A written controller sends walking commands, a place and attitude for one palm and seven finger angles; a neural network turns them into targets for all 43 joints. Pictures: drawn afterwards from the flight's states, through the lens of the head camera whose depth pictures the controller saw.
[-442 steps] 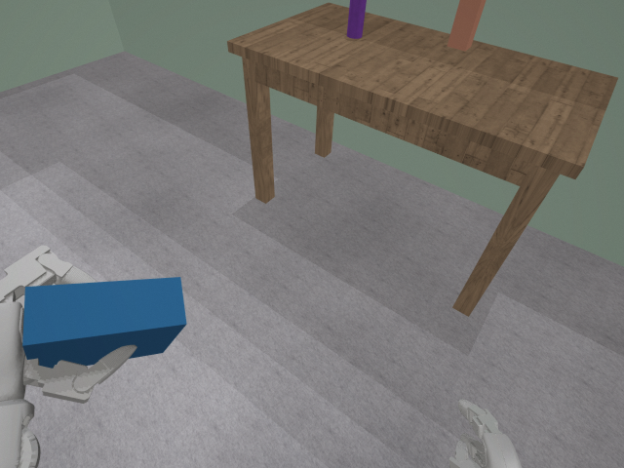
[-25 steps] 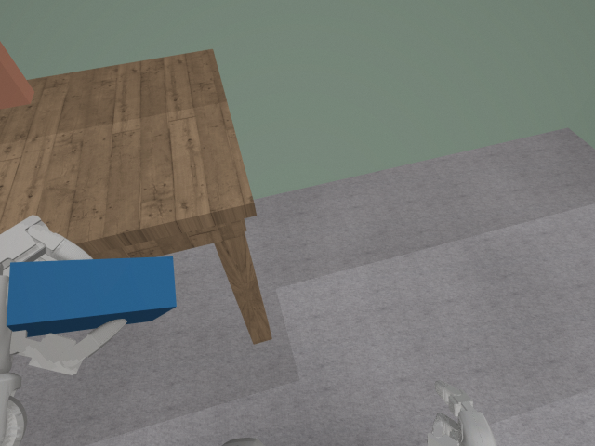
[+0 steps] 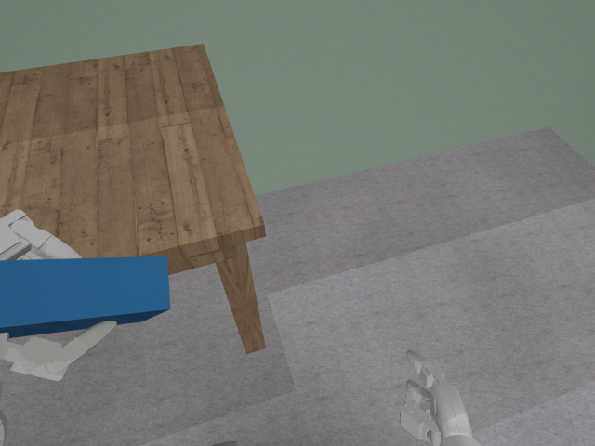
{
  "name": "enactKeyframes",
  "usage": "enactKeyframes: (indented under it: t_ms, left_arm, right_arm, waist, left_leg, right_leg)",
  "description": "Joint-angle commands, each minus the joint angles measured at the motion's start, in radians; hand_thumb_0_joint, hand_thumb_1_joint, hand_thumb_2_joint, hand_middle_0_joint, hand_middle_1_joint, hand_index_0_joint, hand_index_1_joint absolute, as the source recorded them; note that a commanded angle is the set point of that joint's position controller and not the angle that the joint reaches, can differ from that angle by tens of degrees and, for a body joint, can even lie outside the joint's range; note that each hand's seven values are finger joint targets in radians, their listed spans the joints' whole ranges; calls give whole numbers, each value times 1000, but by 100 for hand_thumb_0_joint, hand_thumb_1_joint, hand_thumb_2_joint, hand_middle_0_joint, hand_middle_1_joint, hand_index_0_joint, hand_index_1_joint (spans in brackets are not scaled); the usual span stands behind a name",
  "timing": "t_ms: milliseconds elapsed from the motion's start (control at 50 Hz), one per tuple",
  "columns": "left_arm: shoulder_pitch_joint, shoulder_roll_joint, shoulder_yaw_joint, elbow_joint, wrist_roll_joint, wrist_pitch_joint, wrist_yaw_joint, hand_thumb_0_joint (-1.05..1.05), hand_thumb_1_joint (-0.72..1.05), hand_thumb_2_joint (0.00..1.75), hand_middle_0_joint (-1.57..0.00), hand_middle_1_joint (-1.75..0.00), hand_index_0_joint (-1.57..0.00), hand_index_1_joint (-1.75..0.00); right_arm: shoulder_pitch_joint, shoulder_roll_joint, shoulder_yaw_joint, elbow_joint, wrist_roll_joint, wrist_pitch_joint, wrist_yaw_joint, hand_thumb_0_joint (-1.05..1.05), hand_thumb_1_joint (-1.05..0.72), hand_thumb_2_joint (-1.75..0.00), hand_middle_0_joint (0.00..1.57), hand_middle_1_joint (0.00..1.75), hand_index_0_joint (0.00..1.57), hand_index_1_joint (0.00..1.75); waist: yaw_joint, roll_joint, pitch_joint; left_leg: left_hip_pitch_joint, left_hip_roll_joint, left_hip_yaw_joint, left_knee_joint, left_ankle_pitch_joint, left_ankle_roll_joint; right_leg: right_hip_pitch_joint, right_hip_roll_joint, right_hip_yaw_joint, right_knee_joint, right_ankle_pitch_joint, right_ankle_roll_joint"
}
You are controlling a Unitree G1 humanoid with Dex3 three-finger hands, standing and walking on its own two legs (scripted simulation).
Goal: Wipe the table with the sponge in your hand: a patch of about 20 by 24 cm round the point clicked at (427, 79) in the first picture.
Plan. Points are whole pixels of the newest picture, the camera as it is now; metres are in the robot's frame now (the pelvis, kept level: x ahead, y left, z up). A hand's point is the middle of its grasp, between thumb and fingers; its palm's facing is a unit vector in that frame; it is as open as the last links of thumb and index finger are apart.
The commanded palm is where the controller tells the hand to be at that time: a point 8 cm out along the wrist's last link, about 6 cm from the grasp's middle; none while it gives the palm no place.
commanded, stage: come to a stop and stand still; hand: left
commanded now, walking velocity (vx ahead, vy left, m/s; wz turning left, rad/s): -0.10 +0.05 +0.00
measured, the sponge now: (108, 296) +0.23 +0.20 +0.15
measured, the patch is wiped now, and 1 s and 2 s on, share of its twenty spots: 0.00 0.00 0.00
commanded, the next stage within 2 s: look again from close up in 1.36 s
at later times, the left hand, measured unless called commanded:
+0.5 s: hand out of the picture +0.19 +0.27 +0.18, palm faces +0.40 -0.84 -0.37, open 9.2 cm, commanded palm +0.13 +0.30 +0.18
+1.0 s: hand out of the picture +0.21 +0.31 +0.16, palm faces +0.42 -0.83 -0.36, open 9.2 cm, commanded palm +0.15 +0.34 +0.18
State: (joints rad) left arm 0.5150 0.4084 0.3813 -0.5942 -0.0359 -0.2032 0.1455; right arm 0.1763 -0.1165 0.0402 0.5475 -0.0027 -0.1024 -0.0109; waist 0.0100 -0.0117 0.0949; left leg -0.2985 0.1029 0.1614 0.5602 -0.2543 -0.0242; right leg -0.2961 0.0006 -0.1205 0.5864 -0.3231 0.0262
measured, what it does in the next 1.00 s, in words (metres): steps on the spot: left foot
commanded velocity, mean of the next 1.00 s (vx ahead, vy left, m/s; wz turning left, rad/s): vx -0.01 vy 0.01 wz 0.00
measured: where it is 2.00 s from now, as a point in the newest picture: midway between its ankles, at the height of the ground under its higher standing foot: outside the picture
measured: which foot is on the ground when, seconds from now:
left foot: down 0.00-0.04, up 0.06-0.30, down 0.32-1.00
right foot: down 0.00-1.00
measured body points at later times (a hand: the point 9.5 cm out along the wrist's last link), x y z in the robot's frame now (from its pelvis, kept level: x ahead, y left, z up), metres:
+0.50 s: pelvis -0.04 +0.02 +0.00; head -0.01 +0.04 +0.45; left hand +0.16 +0.31 +0.20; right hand +0.11 -0.23 -0.07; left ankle -0.02 +0.13 -0.73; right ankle +0.01 -0.07 -0.73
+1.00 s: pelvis -0.01 +0.06 +0.01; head +0.00 +0.07 +0.46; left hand +0.18 +0.35 +0.18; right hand +0.17 -0.16 -0.06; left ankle -0.02 +0.13 -0.73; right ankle +0.01 -0.07 -0.73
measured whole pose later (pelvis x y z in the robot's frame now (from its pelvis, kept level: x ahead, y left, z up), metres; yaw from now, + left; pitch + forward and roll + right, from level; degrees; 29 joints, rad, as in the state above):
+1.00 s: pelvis -0.01 +0.06 +0.01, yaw -1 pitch +0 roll -1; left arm 0.39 0.30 0.33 -0.41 0.01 -0.19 0.13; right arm 0.20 -0.19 0.04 0.57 -0.02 -0.13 -0.03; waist 0.03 0.00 0.03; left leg -0.20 -0.03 0.06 0.45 -0.25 0.07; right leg -0.22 -0.01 -0.04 0.39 -0.16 0.01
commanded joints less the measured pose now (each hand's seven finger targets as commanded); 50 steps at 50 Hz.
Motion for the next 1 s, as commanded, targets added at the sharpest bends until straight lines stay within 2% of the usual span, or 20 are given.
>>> enactKeyframes:
  t_ms: [0,20,40,80,140,220,240,260,280,320,340,400,460,500,540,640,720,780,820,980]
  left_arm:
    - [-35,147,131,-127,-10,-41,16,0,10,130,-120,-160,-120,-160]
    - [-21,132,116,-97,-21,-30,14,0,10,130,-120,-160,-120,-160]
    - [-25,129,111,-84,-27,-21,13,0,10,130,-120,-160,-120,-160]
    - [-18,154,132,-77,-17,-21,24,0,10,130,-120,-160,-120,-160]
    - [-44,139,119,-115,-3,-29,32,0,10,130,-120,-160,-120,-160]
    - [-8,133,110,-147,6,-35,44,0,10,130,-120,-160,-120,-160]
    - [-1106,919,579,-339,-15,-157,53,0,10,130,-120,-160,-120,-160]
    - [-689,320,299,83,-3,-131,20,0,10,130,-120,-160,-120,-160]
    - [-499,335,314,164,-6,-138,5,0,10,130,-120,-160,-120,-160]
    - [-156,156,156,193,-28,-130,-23,0,10,130,-120,-160,-120,-160]
    - [-71,93,115,128,-43,-131,-30,0,10,130,-120,-160,-120,-160]
    - [-112,99,59,-127,-9,-114,-6,0,10,130,-120,-160,-120,-160]
    - [-162,120,76,-135,8,-97,0,0,10,130,-120,-160,-120,-160]
    - [-200,141,114,-132,28,-102,10,0,10,130,-120,-160,-120,-160]
    - [-268,192,164,-162,39,-104,17,0,10,130,-120,-160,-120,-160]
    - [-214,120,120,-112,27,-93,3,0,10,130,-120,-160,-120,-160]
    - [-182,49,48,-53,33,-76,-5,0,10,130,-120,-160,-120,-160]
    - [-212,46,37,-9,41,-65,-2,0,10,130,-120,-160,-120,-160]
    - [-233,54,40,-2,42,-60,0,0,10,130,-120,-160,-120,-160]
    - [-213,86,66,-108,20,-59,4,0,10,130,-120,-160,-120,-160]
  right_arm:
    - [-24,-170,-61,-115,9,-22,-32,0,-90,-90,20,30,20,30]
    - [-9,-157,-64,-118,16,-18,-33,0,-90,-90,20,30,20,30]
    - [-18,-158,-63,-121,17,-17,-30,0,-90,-90,20,30,20,30]
    - [-47,-136,-44,-99,13,-4,-34,0,-90,-90,20,30,20,30]
    - [-97,-132,-28,-111,7,11,-51,0,-90,-90,20,30,20,30]
    - [-64,-158,-46,-111,-2,28,-65,0,-90,-90,20,30,20,30]
    - [32,-199,-26,-155,33,-31,-113,0,-90,-90,20,30,20,30]
    - [-53,-101,-18,-113,36,-75,-73,0,-90,-90,20,30,20,30]
    - [0,-191,-53,-106,-7,-97,-51,0,-90,-90,20,30,20,30]
    - [76,-224,-92,-117,13,-89,-15,0,-90,-90,20,30,20,30]
    - [75,-221,-94,-128,12,-93,10,0,-90,-90,20,30,20,30]
    - [7,-211,-73,-120,14,-97,14,0,-90,-90,20,30,20,30]
    - [-34,-228,-59,-128,-1,-101,-20,0,-90,-90,20,30,20,30]
    - [-43,-231,-54,-142,-1,-103,-34,0,-90,-90,20,30,20,30]
    - [-45,-221,-56,-151,-9,-101,-39,0,-90,-90,20,30,20,30]
    - [-44,-217,-56,-149,-15,-113,-34,0,-90,-90,20,30,20,30]
    - [-35,-222,-58,-126,-9,-109,-27,0,-90,-90,20,30,20,30]
    - [-31,-215,-59,-120,-11,-99,-31,0,-90,-90,20,30,20,30]
    - [-32,-213,-59,-119,-13,-92,-34,0,-90,-90,20,30,20,30]
    - [-57,-206,-60,-137,-19,-72,-39,0,-90,-90,20,30,20,30]
  waist:
    - [-24,68,-232]
    - [-27,-88,-255]
    - [-26,-171,-252]
    - [-17,-156,-252]
    - [-8,-108,-260]
    - [-6,-94,-269]
    - [-82,-12,-90]
    - [7,104,-255]
    - [26,197,-243]
    - [30,0,-236]
    - [37,-26,-262]
    - [4,-80,-190]
    - [-1,94,-98]
    - [5,228,-91]
    - [8,252,-108]
    - [8,139,-171]
    - [2,80,-129]
    - [3,58,-116]
    - [3,21,-129]
    - [6,79,-235]
  left_leg:
    - [2,112,-79,-19,211,18]
    - [8,15,-44,89,91,-16]
    - [-40,-52,-65,195,-119,-30]
    - [-128,-65,-147,330,-263,-14]
    - [-126,-67,-137,286,-231,-19]
    - [-54,-81,-106,58,-113,-3]
    - [-99,-82,-168,-143,-6,15]
    - [-6,9,-175,-103,105,46]
    - [14,-6,-170,-70,84,31]
    - [-45,-91,-105,68,-55,19]
    - [-43,-104,-113,73,-78,19]
    - [33,-76,-131,-24,-61,35]
    - [23,-18,-209,-213,-150,45]
    - [-131,36,-292,-359,-310,68]
    - [-141,44,-292,-364,-305,65]
    - [-67,12,-263,-323,-216,53]
    - [-91,20,-271,-351,-271,47]
    - [-75,18,-265,-352,-252,44]
    - [-51,3,-248,-322,-187,43]
    - [74,-41,-192,-195,264,13]
  right_leg:
    - [199,-109,127,-139,456,-32]
    - [172,-201,259,-161,620,-81]
    - [165,-275,336,-187,754,-134]
    - [225,-336,329,-188,824,-167]
    - [258,-298,229,-152,833,-160]
    - [267,-261,208,-171,640,-144]
    - [78,-160,152,-74,414,-28]
    - [-11,-126,92,-32,66,-33]
    - [44,-73,158,-97,126,-57]
    - [138,-172,296,-257,180,-56]
    - [189,-215,316,-261,214,-86]
    - [106,-186,238,-297,69,-74]
    - [10,-70,145,-255,-128,-44]
    - [144,-12,91,-127,-30,-28]
    - [176,-4,74,-90,36,-25]
    - [215,-9,90,-152,94,-31]
    - [193,-5,102,-167,83,-26]
    - [176,-3,110,-183,102,-22]
    - [179,-10,125,-204,132,-27]
    - [241,-33,123,-192,389,-47]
